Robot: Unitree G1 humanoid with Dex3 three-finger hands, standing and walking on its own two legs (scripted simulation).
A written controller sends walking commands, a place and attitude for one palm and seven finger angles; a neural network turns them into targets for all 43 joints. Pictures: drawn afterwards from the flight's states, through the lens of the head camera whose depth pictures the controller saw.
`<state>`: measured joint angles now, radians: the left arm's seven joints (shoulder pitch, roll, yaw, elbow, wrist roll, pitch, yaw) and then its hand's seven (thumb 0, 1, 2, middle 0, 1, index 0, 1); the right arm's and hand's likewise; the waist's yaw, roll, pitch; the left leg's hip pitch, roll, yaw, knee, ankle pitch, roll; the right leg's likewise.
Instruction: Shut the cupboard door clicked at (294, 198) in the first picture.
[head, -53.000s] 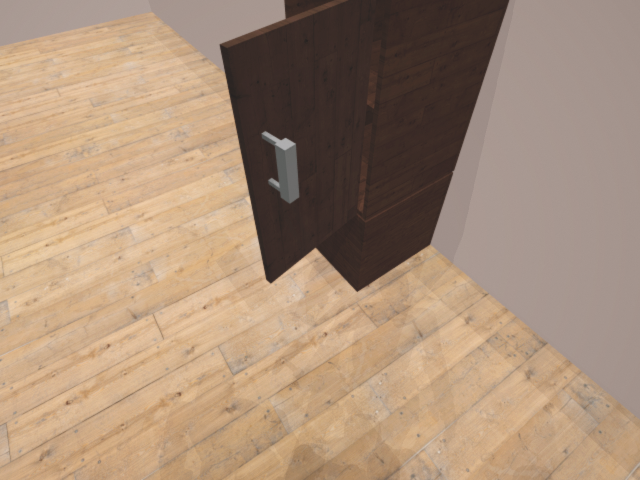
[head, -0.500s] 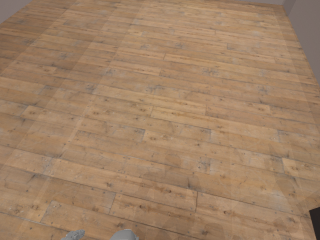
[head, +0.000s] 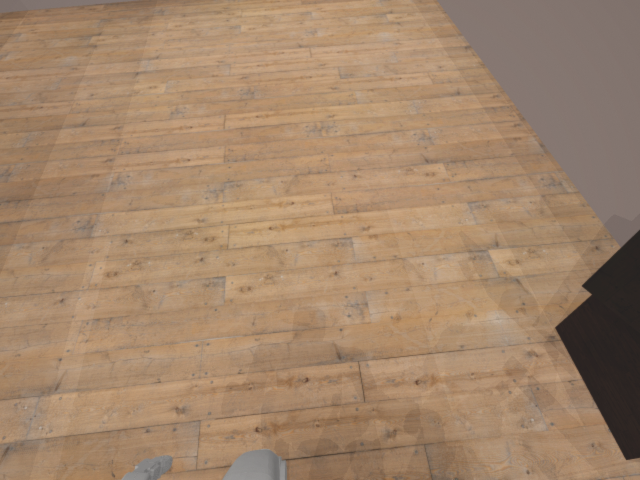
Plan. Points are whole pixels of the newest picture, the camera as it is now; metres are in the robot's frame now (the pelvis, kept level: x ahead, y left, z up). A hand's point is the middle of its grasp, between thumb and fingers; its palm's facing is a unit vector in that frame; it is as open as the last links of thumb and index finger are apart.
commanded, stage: turn to face it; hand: left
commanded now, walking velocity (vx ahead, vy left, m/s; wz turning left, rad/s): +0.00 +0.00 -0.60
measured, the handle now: out of the picture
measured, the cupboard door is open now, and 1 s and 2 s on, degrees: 25 25 25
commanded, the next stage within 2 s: take the last steps up to it in 1.54 s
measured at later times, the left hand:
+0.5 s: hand (211, 452) +0.17 +0.18 -0.15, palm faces -0.29 -0.93 -0.24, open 7.4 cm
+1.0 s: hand (236, 427) +0.21 +0.15 -0.17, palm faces -0.53 -0.82 -0.19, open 7.4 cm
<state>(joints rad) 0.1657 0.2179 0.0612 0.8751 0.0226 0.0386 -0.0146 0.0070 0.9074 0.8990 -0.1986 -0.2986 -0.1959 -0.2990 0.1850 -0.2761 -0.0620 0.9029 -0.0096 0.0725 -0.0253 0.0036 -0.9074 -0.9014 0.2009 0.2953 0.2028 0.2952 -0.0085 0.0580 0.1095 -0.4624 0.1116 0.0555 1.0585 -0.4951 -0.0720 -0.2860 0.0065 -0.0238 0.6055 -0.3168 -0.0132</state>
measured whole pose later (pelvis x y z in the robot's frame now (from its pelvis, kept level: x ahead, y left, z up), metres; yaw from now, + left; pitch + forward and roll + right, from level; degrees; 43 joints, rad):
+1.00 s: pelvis +0.03 +0.02 +0.00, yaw -36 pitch +1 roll -1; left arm 0.18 0.27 0.08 0.91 0.02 0.08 -0.03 0.01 0.91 0.90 -0.20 -0.30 -0.20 -0.30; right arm 0.16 -0.21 -0.01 0.84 -0.02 0.01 -0.03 0.00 -0.91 -0.90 0.20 0.30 0.20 0.30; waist 0.02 -0.06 0.09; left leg -0.31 0.06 0.09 0.60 -0.30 0.02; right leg -0.45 0.05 0.07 0.98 -0.49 0.03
